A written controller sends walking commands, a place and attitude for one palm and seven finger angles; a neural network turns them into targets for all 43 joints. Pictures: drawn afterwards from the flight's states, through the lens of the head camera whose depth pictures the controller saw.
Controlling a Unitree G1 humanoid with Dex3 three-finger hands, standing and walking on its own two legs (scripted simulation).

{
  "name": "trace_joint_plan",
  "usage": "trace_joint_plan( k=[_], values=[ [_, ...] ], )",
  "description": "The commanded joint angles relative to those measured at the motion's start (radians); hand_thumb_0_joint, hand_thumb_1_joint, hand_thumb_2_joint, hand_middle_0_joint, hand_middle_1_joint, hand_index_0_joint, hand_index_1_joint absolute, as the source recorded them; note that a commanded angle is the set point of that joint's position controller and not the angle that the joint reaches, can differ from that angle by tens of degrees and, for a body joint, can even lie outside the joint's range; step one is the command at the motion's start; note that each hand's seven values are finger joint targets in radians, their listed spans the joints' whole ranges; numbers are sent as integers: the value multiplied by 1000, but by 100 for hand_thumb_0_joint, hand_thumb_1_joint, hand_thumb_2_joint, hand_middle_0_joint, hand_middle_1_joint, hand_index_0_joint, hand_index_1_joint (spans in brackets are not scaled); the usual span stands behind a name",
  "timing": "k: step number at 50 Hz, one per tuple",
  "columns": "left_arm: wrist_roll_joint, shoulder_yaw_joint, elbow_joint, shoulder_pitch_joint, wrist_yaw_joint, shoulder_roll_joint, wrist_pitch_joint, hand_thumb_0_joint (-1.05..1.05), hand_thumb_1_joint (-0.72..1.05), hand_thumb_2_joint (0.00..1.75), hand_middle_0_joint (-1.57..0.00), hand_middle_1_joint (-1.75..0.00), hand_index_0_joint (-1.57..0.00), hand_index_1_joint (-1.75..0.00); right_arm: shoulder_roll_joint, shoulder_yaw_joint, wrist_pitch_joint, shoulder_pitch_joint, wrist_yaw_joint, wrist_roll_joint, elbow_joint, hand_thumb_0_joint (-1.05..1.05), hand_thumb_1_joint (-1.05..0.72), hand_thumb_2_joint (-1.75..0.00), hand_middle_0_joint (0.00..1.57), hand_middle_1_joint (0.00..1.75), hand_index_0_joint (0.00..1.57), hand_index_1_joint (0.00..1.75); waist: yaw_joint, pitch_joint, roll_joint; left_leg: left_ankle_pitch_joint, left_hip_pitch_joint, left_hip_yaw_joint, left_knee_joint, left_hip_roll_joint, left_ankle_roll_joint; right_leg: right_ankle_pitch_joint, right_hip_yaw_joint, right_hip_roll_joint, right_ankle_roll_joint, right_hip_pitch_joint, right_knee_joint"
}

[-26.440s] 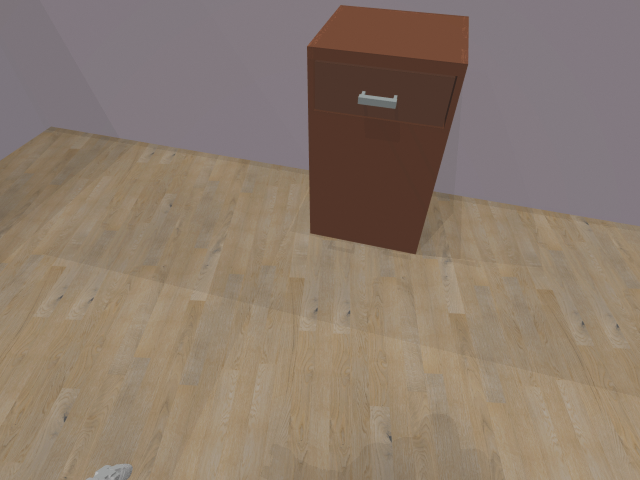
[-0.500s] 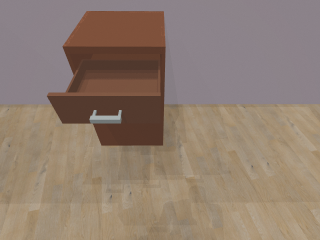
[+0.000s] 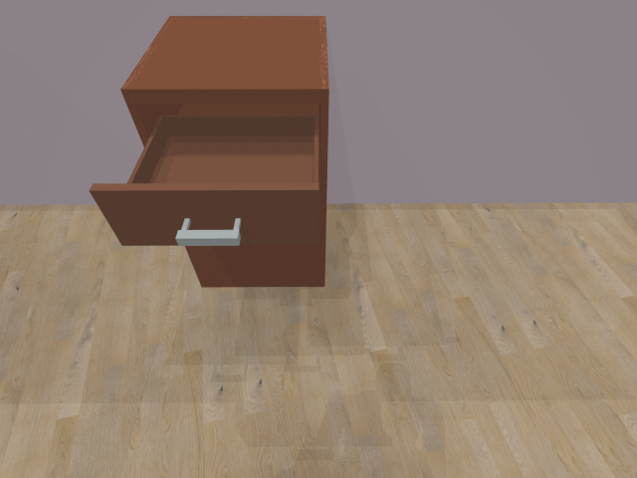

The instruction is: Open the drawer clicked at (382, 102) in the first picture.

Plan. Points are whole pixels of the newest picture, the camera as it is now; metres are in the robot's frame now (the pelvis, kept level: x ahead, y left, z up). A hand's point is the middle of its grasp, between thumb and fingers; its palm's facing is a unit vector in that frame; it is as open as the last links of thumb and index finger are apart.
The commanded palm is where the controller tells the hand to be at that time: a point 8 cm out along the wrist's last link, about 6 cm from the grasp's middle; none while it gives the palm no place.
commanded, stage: look to check the result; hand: left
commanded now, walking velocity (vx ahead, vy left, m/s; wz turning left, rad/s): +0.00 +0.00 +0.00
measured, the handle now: (210, 230) +0.56 +0.25 -0.09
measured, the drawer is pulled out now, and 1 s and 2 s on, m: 0.30 0.30 0.30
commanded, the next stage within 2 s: stand and wait in 0.28 s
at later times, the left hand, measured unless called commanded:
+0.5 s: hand out of the picture +0.00 +0.15 -0.18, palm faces +0.05 -0.98 -0.18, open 7.4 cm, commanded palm none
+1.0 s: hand out of the picture +0.01 +0.15 -0.17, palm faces +0.05 -0.98 -0.19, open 7.4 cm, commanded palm none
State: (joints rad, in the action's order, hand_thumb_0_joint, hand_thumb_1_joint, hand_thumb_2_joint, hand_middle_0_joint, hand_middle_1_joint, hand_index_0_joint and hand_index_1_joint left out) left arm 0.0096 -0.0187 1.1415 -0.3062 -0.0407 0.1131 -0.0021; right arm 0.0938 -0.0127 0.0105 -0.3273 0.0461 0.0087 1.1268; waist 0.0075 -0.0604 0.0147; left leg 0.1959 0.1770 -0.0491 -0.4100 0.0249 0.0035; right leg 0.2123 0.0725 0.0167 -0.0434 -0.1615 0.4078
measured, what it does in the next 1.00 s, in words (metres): stands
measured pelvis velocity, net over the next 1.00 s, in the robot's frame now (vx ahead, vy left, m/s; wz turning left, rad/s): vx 0.02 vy -0.01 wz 0.00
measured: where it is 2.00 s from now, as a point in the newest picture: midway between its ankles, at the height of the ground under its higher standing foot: outside the picture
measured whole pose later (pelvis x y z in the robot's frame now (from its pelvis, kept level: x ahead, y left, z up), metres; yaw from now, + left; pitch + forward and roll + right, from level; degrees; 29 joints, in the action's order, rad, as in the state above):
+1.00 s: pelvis +0.02 -0.01 +0.00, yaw +0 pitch -2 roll +0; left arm 0.01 -0.02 1.14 -0.28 -0.04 0.12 0.01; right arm 0.11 -0.01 0.01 -0.29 0.05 0.01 1.14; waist 0.01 -0.07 0.02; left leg 0.21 0.15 -0.04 -0.39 0.04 0.02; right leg 0.23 0.08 0.03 -0.06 -0.13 0.38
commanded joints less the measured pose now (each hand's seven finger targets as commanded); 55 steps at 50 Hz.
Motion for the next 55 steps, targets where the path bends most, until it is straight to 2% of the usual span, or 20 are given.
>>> trace_joint_plan(
  k=[1, 9, 16, 17, 21, 23, 26, 30, 31, 36, 42, 47, 51, 55],
  values=[
    [0, -15, -15, -72, -2, 92, 11, 0, 90, 90, -20, -30, -20, -30, 75, -7, -13, -89, 0, 4, -10, 0, -90, -90, 20, 30, 20, 30, -2, -54, 2, -23, 10, 74, 81, 71, -32, -7, -112, -104, -12, -60, -109],
    [1, -15, -15, -67, -2, 95, 13, 0, 90, 90, -20, -30, -20, -30, 76, -7, -13, -80, 0, 3, -9, 0, -90, -90, 20, 30, 20, 30, -1, -51, -17, -42, -3, 73, 78, 74, -32, -24, -106, -106, -10, -53, -112],
    [0, -17, -18, -61, -2, 99, 15, 0, 90, 90, -20, -30, -20, -30, 77, -7, -13, -74, 0, 3, -6, 0, -90, -90, 20, 30, 20, 30, -2, -39, 4, -59, -8, 69, 76, 71, -28, -49, -110, -109, -11, -34, -113],
    [0, -17, -19, -60, -2, 101, 15, 0, 90, 90, -20, -30, -20, -30, 77, -7, -13, -72, 0, 4, -4, 0, -90, -90, 20, 30, 20, 30, -3, -48, -13, -55, -3, 70, 78, 70, -28, -46, -107, -108, -11, -35, -113],
    [0, -16, -16, -64, -2, 99, 14, 0, 90, 90, -20, -30, -20, -30, 77, -7, -9, -67, -1, 4, -4, 0, -90, -90, 20, 30, 20, 30, -3, -61, 0, -34, -5, 66, 76, 66, -26, -12, -117, -110, -12, -53, -128],
    [0, -15, -18, -67, -2, 99, 16, 0, 90, 90, -20, -30, -20, -30, 79, -9, -7, -67, 0, 3, -9, 0, -90, -90, 20, 30, 20, 30, -2, -62, -16, -31, -14, 66, 71, 68, -25, 2, -120, -105, -11, -64, -136],
    [-2, -15, -17, -61, -2, 101, 17, 0, 90, 90, -20, -30, -20, -30, 81, -7, -11, -70, 0, 4, -4, 0, -90, -90, 20, 30, 20, 30, 0, -35, 5, -63, -20, 66, 72, 71, -26, -49, -117, -109, -12, -35, -123],
    [-2, -15, -15, -61, -2, 100, 17, 0, 90, 90, -20, -30, -20, -30, 81, -8, -12, -66, 2, 3, -2, 0, -90, -90, 20, 30, 20, 30, -3, -33, -8, -80, -22, 65, 70, 73, -25, -88, -110, -108, -11, -23, -116],
    [-2, -15, -17, -61, -3, 101, 17, 0, 90, 90, -20, -30, -20, -30, 84, -8, -12, -65, 3, 2, -2, 0, -90, -90, 20, 30, 20, 30, -1, -29, 5, -78, -24, 63, 71, 74, -24, -88, -114, -108, -11, -21, -116],
    [-2, -15, -13, -56, -3, 101, 15, 0, 90, 90, -20, -30, -20, -30, 82, -7, -9, -67, 2, 4, 1, 0, -90, -90, 20, 30, 20, 30, -1, -55, -4, -56, -16, 65, 79, 74, -24, -51, -115, -105, -11, -35, -125],
    [-2, -16, -13, -56, -3, 103, 17, 0, 90, 90, -20, -30, -20, -30, 85, -7, -12, -61, 2, 3, 1, 0, -90, -90, 20, 30, 20, 30, -3, -35, -15, -80, -29, 65, 75, 74, -24, -85, -116, -107, -11, -19, -121],
    [-2, -16, -14, -50, -3, 106, 17, 0, 90, 90, -20, -30, -20, -30, 88, -7, -13, -58, 3, 3, 3, 0, -90, -90, 20, 30, 20, 30, -3, -38, 9, -85, -28, 64, 77, 75, -22, -91, -113, -107, -11, -18, -118],
    [-2, -17, -15, -49, -4, 109, 18, 0, 90, 90, -20, -30, -20, -30, 90, -8, -12, -57, 3, 3, 2, 0, -90, -90, 20, 30, 20, 30, -2, -26, -19, -87, -35, 63, 74, 75, -20, -112, -114, -109, -10, -9, -117],
    [-2, -17, -15, -48, -4, 110, 18, 0, 90, 90, -20, -30, -20, -30, 88, -9, -11, -53, 2, 2, 2, 0, -90, -90, 20, 30, 20, 30, -2, -38, -9, -85, -31, 62, 74, 74, -20, -104, -115, -111, -9, -15, -124]
  ],
)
